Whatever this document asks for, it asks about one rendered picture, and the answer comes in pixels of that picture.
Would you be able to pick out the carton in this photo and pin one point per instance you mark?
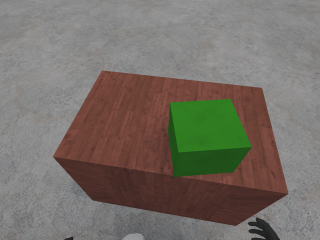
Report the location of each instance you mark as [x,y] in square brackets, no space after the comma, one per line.
[206,137]

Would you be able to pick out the robot right hand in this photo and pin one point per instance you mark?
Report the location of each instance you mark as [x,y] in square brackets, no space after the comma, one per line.
[267,232]

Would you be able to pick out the pedestal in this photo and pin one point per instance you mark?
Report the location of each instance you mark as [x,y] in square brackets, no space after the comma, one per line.
[117,150]

